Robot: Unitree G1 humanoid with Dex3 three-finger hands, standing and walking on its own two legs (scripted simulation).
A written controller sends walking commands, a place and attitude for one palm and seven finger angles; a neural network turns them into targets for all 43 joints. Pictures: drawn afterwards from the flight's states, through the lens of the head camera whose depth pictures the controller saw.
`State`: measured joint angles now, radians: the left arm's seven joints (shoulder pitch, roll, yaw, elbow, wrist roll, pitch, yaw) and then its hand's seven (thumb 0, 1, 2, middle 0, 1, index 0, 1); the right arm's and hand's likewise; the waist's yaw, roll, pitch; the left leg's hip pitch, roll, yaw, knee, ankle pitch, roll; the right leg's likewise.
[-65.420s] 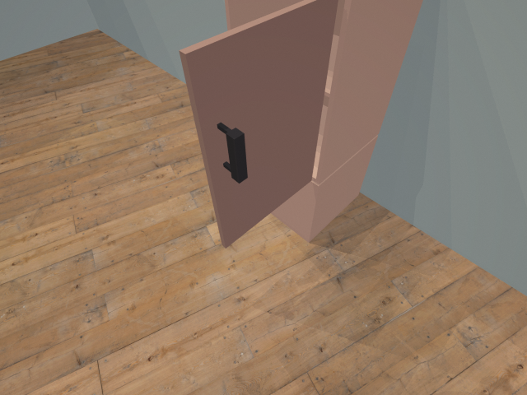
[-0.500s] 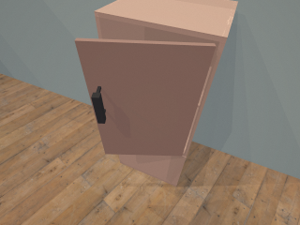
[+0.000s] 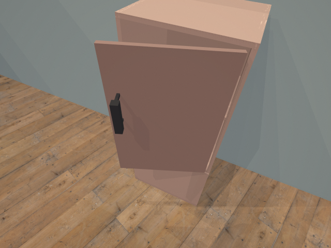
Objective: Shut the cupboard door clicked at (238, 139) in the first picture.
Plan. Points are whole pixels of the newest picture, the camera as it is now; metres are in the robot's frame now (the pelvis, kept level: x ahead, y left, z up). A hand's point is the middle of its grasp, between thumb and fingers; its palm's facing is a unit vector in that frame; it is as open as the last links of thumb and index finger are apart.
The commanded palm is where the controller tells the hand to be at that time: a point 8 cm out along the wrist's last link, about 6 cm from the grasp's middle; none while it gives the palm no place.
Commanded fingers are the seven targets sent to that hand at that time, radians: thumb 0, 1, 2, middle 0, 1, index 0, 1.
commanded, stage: look again from close up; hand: left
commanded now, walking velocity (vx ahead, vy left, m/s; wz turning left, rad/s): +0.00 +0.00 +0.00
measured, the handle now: (118, 113) +0.50 +0.19 +0.03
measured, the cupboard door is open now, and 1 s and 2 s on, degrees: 23 23 23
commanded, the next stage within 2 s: shuffle to correct the standing spot in 0.22 s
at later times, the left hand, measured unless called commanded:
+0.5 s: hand out of the picture -0.04 +0.15 -0.17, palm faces +0.06 -0.99 -0.13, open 7.4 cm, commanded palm none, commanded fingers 0.00 0.90 0.90 -0.20 -0.30 -0.20 -0.30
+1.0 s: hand out of the picture +0.05 +0.19 -0.18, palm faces +0.00 -0.99 -0.14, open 7.3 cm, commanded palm none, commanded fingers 0.00 0.90 0.90 -0.20 -0.30 -0.20 -0.30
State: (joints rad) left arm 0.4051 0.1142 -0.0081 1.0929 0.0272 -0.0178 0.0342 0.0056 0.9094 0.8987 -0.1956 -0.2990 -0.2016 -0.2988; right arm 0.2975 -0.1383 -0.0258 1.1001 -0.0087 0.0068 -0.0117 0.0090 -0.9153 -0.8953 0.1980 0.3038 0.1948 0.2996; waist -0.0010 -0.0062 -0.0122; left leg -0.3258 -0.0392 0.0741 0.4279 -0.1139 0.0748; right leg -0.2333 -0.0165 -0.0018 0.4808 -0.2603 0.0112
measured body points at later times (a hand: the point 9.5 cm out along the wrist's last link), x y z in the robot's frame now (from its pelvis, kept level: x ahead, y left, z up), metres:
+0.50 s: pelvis +0.00 +0.00 +0.00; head -0.01 +0.02 +0.45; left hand -0.05 +0.21 -0.16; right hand +0.00 -0.22 -0.15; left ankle +0.09 +0.06 -0.73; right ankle +0.02 -0.14 -0.73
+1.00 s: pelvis +0.03 +0.02 +0.01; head +0.04 +0.05 +0.46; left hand +0.05 +0.24 -0.16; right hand -0.01 -0.17 -0.14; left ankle +0.06 +0.07 -0.74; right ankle +0.04 -0.14 -0.69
